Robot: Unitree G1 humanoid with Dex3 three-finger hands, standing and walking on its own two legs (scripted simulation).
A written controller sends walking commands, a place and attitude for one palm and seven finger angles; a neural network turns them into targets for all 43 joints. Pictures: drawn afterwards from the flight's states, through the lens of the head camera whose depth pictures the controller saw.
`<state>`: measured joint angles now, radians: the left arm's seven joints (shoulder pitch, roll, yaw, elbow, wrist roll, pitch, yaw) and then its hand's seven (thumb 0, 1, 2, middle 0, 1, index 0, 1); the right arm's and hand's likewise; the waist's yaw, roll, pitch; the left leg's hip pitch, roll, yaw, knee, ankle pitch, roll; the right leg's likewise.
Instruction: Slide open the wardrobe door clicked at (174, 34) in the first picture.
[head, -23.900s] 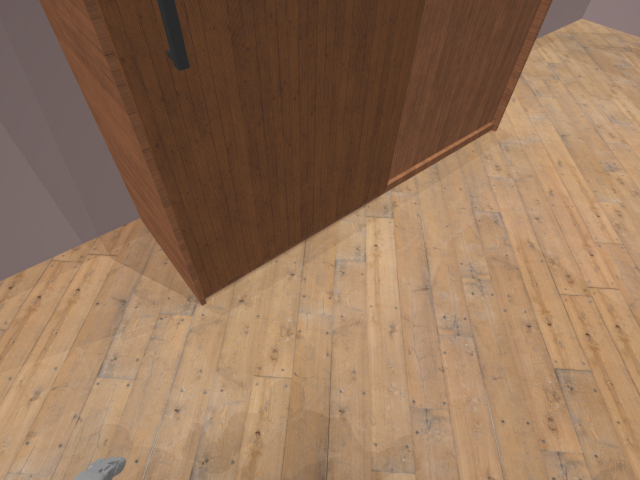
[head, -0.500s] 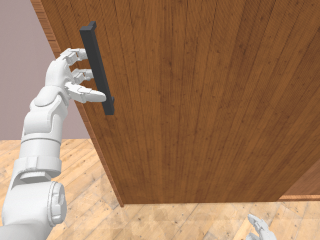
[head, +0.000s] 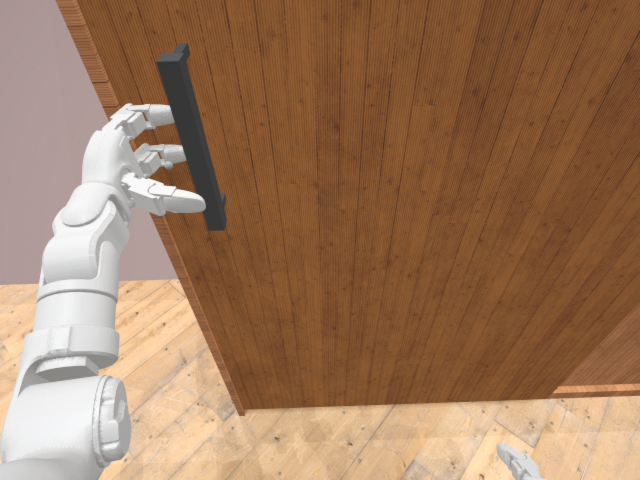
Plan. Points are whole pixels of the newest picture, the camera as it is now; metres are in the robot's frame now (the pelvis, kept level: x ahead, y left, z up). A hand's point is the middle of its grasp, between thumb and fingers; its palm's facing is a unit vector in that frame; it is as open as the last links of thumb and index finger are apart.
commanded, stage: slide the fingers in behind the handle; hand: left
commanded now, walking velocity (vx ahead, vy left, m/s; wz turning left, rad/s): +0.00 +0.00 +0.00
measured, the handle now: (201, 146) +0.46 +0.17 +0.21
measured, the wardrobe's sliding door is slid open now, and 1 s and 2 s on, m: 0.00 0.00 0.00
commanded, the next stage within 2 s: grip the handle and tug to test in 1.44 s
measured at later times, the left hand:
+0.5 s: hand (176, 164) +0.41 +0.19 +0.22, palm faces +0.09 -1.00 -0.01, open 14.0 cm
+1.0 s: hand (210, 162) +0.41 +0.15 +0.22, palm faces +0.08 -1.00 +0.00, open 14.0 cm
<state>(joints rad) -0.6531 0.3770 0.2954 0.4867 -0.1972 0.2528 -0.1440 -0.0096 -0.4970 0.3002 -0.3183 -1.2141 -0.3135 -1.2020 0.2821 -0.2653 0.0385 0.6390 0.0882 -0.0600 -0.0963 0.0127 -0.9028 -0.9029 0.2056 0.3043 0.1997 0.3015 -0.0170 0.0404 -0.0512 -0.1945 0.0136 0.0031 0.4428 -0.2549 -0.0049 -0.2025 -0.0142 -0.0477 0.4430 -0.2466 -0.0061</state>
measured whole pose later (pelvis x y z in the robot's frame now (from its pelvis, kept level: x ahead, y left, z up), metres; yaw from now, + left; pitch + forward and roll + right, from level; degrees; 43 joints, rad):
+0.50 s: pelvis +0.01 +0.00 +0.00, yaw +0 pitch +0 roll +0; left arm -0.64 0.33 0.25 0.39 -0.19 0.32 -0.09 -0.01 -0.50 0.30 -0.30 -1.20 -0.30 -1.20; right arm 0.24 -0.25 0.05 0.62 0.08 -0.04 -0.08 0.01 -0.90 -0.90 0.21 0.30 0.20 0.30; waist 0.00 0.04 -0.06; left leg -0.18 0.01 0.00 0.44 -0.27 0.00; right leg -0.18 -0.02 -0.05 0.43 -0.25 0.00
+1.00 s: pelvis +0.00 +0.00 +0.00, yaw +0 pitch +0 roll +0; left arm -0.67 0.25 0.20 0.37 -0.18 0.36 0.00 -0.01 -0.50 0.30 -0.30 -1.20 -0.30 -1.20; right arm 0.21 -0.23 0.05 0.63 0.07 -0.01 -0.08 0.01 -0.90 -0.90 0.21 0.30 0.20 0.30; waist 0.00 0.04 -0.05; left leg -0.17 0.01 0.00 0.43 -0.25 -0.01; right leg -0.18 -0.02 -0.05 0.43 -0.25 -0.01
